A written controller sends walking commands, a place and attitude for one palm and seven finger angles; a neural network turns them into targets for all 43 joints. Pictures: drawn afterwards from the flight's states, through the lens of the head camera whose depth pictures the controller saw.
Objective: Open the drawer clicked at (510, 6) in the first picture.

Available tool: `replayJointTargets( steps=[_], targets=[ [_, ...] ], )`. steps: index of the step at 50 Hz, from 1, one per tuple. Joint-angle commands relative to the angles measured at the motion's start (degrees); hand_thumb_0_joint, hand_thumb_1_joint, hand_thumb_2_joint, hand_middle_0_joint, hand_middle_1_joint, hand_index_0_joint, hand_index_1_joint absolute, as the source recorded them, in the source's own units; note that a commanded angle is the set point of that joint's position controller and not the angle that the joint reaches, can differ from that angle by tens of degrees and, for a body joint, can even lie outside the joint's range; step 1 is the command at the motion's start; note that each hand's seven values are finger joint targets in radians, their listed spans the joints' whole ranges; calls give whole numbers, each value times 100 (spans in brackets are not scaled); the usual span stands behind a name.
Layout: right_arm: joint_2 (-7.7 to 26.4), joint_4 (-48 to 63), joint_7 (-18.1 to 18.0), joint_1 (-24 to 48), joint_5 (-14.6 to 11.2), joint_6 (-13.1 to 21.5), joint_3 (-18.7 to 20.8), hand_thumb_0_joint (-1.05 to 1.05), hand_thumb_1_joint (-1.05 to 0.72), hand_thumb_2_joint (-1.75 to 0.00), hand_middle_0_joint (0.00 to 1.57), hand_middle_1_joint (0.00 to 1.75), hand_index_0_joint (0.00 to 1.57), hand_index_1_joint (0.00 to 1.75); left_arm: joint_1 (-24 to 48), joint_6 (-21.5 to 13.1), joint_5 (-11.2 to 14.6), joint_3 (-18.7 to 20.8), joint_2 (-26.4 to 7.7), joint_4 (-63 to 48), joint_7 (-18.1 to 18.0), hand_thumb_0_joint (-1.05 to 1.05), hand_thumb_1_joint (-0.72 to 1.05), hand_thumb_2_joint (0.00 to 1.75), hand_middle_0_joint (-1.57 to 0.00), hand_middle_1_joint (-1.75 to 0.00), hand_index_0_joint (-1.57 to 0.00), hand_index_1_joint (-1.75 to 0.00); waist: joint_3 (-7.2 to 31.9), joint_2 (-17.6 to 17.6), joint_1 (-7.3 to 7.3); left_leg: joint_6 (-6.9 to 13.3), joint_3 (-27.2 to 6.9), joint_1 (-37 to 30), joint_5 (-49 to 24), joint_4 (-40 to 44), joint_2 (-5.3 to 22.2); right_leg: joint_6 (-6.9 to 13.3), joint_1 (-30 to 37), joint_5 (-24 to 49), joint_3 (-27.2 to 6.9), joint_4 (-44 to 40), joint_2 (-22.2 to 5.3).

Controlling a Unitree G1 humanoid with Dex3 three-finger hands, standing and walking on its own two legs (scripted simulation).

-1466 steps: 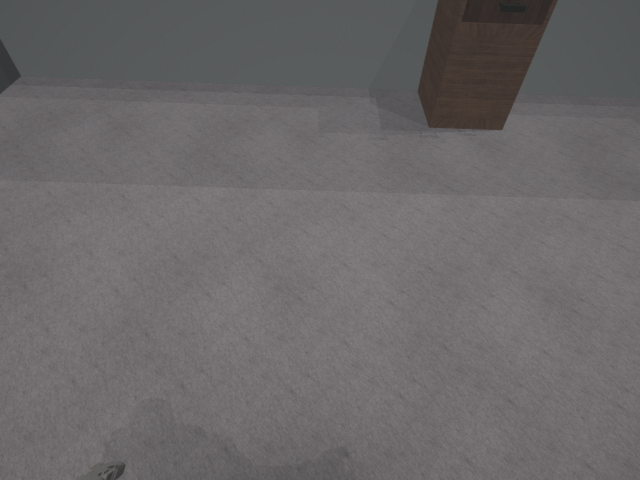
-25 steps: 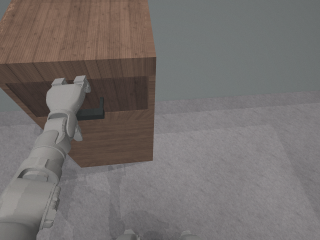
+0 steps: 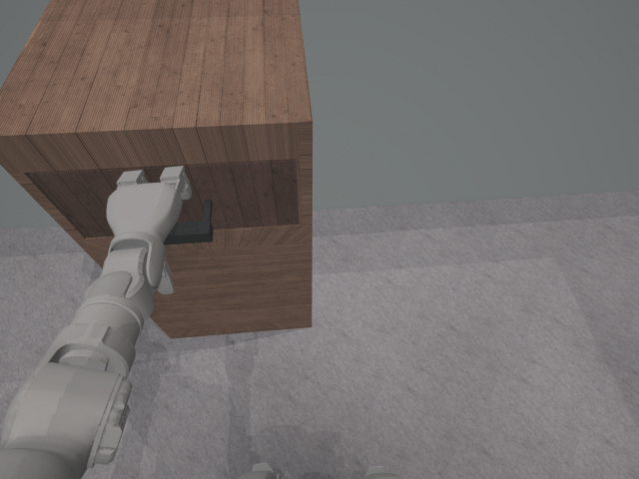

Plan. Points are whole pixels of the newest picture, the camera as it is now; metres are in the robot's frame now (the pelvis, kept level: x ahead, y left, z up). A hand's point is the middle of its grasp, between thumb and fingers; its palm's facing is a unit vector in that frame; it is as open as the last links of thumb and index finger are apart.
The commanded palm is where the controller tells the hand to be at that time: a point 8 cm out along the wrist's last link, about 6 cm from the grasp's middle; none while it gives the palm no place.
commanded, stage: re-aim the fingers above the handle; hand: left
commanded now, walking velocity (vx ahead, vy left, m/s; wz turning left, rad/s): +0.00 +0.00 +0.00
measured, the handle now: (179, 220) +0.51 +0.22 -0.06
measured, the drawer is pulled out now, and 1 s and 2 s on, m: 0.00 0.00 0.00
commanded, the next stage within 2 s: lower the fingers behind the handle in 1.72 s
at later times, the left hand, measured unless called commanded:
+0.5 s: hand (167, 229) +0.45 +0.21 +0.00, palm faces -0.05 -0.04 -1.00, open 13.8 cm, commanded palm +0.44 +0.22 +0.05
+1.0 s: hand (152, 229) +0.46 +0.24 -0.01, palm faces -0.07 -0.05 -1.00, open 13.8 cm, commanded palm +0.45 +0.23 +0.05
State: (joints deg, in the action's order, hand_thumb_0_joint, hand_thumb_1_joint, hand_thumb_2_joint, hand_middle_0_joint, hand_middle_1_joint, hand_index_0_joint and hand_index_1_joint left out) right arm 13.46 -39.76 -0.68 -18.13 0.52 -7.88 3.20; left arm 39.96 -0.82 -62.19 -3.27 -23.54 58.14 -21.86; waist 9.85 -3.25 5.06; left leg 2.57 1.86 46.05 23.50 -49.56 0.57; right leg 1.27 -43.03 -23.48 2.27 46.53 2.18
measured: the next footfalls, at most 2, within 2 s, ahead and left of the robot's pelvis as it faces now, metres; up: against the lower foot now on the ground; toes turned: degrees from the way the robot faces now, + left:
none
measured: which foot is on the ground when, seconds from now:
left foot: down 0.00-1.00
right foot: down 0.00-1.00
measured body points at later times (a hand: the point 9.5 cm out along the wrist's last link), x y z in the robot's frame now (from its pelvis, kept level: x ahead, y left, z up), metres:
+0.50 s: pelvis -0.01 -0.01 +0.00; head +0.08 -0.01 +0.44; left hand +0.45 +0.21 +0.05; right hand -0.01 -0.28 -0.13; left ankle -0.01 +0.09 -0.69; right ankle -0.02 -0.11 -0.69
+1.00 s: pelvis +0.00 +0.00 -0.01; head +0.10 +0.01 +0.43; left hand +0.46 +0.24 +0.04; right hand +0.00 -0.27 -0.13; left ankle -0.01 +0.09 -0.69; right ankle -0.02 -0.11 -0.69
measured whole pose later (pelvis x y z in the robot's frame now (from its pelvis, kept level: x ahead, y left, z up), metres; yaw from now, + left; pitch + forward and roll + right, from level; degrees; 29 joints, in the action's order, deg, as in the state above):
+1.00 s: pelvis +0.00 +0.00 -0.01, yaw -1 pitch +22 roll -3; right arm 14.3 -41.3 -0.8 -20.3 0.8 -7.0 3.1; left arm 41.9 -3.7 -62.6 -0.1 -27.5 60.9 -21.9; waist 10.2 -3.1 6.5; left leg 2.9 2.2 49.9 24.0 -51.7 1.0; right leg 1.0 -46.9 -23.5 1.9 48.1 2.6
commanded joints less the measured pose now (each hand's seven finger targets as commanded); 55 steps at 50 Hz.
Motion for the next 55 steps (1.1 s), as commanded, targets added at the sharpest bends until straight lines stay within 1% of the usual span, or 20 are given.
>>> replayJointTargets(
  steps=[1, 4, 7, 9, 11, 17, 19, 20, 24, 27, 31, 32, 34, 35, 41, 43, 45, 52, 53, 55],
  targets=[
    [932, 292, -92, -736, 13, 108, 285, 0, -90, -90, 20, 30, 20, 30, 2312, -118, -45, 500, -1466, -966, -241, 0, -50, 30, -30, -120, -30, -120, 2072, 60, 131, 19, -197, -1750, -2439, 320, -116, 72, 725, 2195, -153, -443, 184],
    [935, 304, -79, -711, 37, 129, 283, 0, -90, -90, 20, 30, 20, 30, 2271, -124, -102, 690, -1678, -975, -345, 0, -50, 30, -30, -120, -30, -120, 2218, -71, 17, 15, -157, -1646, -2433, 304, -136, 90, 821, 2215, -177, -391, 181],
    [960, 296, -63, -758, 23, 152, 279, 0, -90, -90, 20, 30, 20, 30, 2124, -18, -90, 669, -1691, -773, -387, 0, -50, 30, -30, -120, -30, -120, 2107, 6, 15, 25, -107, -1468, -2269, 306, -147, 76, 880, 2184, -190, -392, 183],
    [970, 304, -74, -755, 20, 155, 281, 0, -90, -90, 20, 30, 20, 30, 2243, -24, -73, 708, -1774, -893, -375, 0, -50, 30, -30, -120, -30, -120, 2352, -51, 20, 18, -123, -1513, -2342, 310, -154, 77, 986, 2282, -208, -379, 177],
    [950, 290, -80, -793, -12, 188, 308, 0, -90, -90, 20, 30, 20, 30, 2319, -33, -56, 410, -1420, -848, -334, 0, -50, 30, -30, -120, -30, -120, 2167, -31, 154, 27, -116, -1561, -2198, 337, -134, 51, 810, 2133, -202, -470, 183],
    [959, 146, -117, -905, 2, 285, 328, 0, -90, -90, 20, 30, 20, 30, 2671, -234, 20, 313, -1355, -968, -265, 0, -50, 30, -30, -120, -30, -120, 2165, -110, 266, 35, -172, -1699, -2034, 330, -123, 59, 632, 1895, -197, -515, 176],
    [1006, 100, -131, -879, 11, 263, 292, 0, -90, -90, 20, 30, 20, 30, 2702, -248, -7, 615, -1784, -815, -320, 0, -50, 30, -30, -120, -30, -120, 2148, -17, 224, 43, -190, -1468, -1948, 313, -142, 57, 672, 1857, -234, -496, 165],
    [982, 105, -121, -902, 15, 270, 289, 0, -90, -90, 20, 30, 20, 30, 2665, -230, -24, 498, -1642, -766, -339, 0, -50, 30, -30, -120, -30, -120, 2105, -101, 228, 43, -162, -1436, -1936, 314, -152, 59, 678, 1892, -227, -467, 162],
    [1026, 123, -97, -838, 29, 241, 244, 0, -90, -90, 20, 30, 20, 30, 2578, -80, -50, 746, -1976, -506, -416, 0, -50, 30, -30, -120, -30, -120, 2172, -78, 134, 40, -124, -1222, -1908, 301, -173, 51, 792, 1915, -241, -441, 155],
    [1015, 185, -93, -873, 17, 259, 259, 0, -90, -90, 20, 30, 20, 30, 2466, -10, -35, 549, -1752, -485, -337, 0, -50, 30, -30, -120, -30, -120, 2271, -109, 153, 40, -84, -1360, -1991, 277, -168, 43, 819, 2027, -223, -432, 168],
    [1019, 188, -135, -925, -13, 275, 270, 0, -90, -90, 20, 30, 20, 30, 2718, -145, -14, 512, -1793, -657, -173, 0, -50, 30, -30, -120, -30, -120, 2323, -101, 243, 44, -131, -1454, -2019, 272, -140, 20, 739, 2029, -243, -464, 159],
    [1000, 201, -136, -937, -4, 282, 271, 0, -90, -90, 20, 30, 20, 30, 2591, -165, 25, 369, -1582, -582, -137, 0, -50, 30, -30, -120, -30, -120, 2217, -82, 267, 47, -136, -1497, -1975, 271, -148, 35, 686, 1953, -218, -478, 174],
    [1069, 143, -180, -923, -1, 251, 239, 0, -90, -90, 20, 30, 20, 30, 2751, -282, -13, 745, -2165, -623, -115, 0, -50, 30, -30, -120, -30, -120, 2191, 11, 246, 57, -186, -1386, -2000, 244, -131, 32, 644, 1934, -233, -436, 164],
    [1038, 173, -182, -957, 2, 259, 246, 0, -90, -90, 20, 30, 20, 30, 2716, -317, -19, 574, -1959, -647, -107, 0, -50, 30, -30, -120, -30, -120, 2163, -157, 254, 50, -176, -1406, -2003, 235, -145, 39, 575, 1902, -218, -405, 166],
    [1037, 109, -116, -1036, 53, 268, 311, 0, -90, -90, 20, 30, 20, 30, 2665, -444, -48, 675, -1884, -795, -255, 0, -50, 30, -30, -120, -30, -120, 2507, -297, 220, -15, -277, -1845, -2564, 95, -72, 63, 265, 2037, -116, -260, 215],
    [1018, 123, -74, -1027, 61, 247, 319, 0, -90, -90, 20, 30, 20, 30, 2557, -379, -25, 543, -1667, -823, -271, 0, -50, 30, -30, -120, -30, -120, 2547, -407, 206, -37, -270, -1955, -2742, 99, -70, 74, 271, 2121, -85, -268, 233],
    [1051, 100, -47, -1032, 67, 201, 312, 0, -90, -90, 20, 30, 20, 30, 2339, -284, 6, 659, -1779, -666, -255, 0, -50, 30, -30, -120, -30, -120, 2442, -298, 136, -37, -260, -1886, -2814, 104, -68, 81, 384, 2194, -71, -244, 245],
    [1068, 109, -68, -977, 58, 155, 304, 0, -90, -90, 20, 30, 20, 30, 2400, -272, 2, 675, -1838, -802, -224, 0, -50, 30, -30, -120, -30, -120, 2231, -191, 168, -24, -286, -1893, -2698, 205, -47, 85, 386, 2068, -64, -331, 239],
    [1062, 134, -77, -948, 46, 148, 302, 0, -90, -90, 20, 30, 20, 30, 2496, -298, -34, 730, -1936, -933, -237, 0, -50, 30, -30, -120, -30, -120, 2315, -262, 159, -32, -294, -1915, -2710, 226, -44, 78, 386, 2078, -74, -330, 235],
    [1027, 148, -57, -973, 68, 163, 323, 0, -90, -90, 20, 30, 20, 30, 2553, -341, -34, 541, -1656, -1068, -249, 0, -50, 30, -30, -120, -30, -120, 2436, -553, 168, -68, -322, -2206, -2994, 184, -24, 103, 253, 2099, -41, -289, 246]
  ],
)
